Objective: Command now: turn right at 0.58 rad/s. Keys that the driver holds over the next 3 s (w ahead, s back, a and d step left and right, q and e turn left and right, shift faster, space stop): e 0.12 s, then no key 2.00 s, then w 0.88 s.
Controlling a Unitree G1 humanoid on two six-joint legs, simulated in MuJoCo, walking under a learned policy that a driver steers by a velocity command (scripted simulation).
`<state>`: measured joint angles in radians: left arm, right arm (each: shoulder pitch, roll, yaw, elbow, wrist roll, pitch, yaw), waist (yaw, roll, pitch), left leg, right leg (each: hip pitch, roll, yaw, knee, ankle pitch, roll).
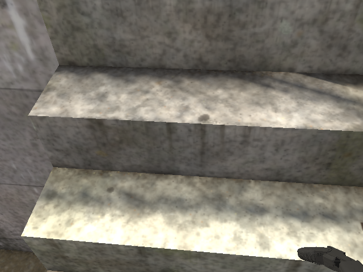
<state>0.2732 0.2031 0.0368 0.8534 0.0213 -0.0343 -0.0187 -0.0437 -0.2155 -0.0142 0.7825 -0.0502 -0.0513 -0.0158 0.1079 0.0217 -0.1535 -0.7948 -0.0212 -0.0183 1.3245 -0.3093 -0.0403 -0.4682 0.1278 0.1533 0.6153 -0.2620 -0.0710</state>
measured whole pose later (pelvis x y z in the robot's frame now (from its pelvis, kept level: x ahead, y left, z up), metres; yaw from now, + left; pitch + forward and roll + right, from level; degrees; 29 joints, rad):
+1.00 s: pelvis +0.04 -0.02 +0.01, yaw -11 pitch +2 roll -1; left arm 0.20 0.13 0.00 0.86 0.02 -0.01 -0.07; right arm 0.27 -0.17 0.00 0.90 -0.03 -0.04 0.08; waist -0.02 0.03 -0.05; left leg -0.22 0.08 0.05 0.52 -0.34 -0.03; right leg -0.32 0.04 -0.04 0.49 -0.22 -0.05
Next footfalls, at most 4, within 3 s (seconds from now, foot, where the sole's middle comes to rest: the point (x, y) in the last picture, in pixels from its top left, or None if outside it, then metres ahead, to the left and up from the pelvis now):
0.12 left None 0.07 0.11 -0.76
0.44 right None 0.09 -0.13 -0.76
2.80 left None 0.31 0.04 -0.55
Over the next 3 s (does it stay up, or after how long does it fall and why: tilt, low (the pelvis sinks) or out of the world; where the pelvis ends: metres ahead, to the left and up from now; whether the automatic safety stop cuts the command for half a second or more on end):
stays up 0.19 -0.02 0.19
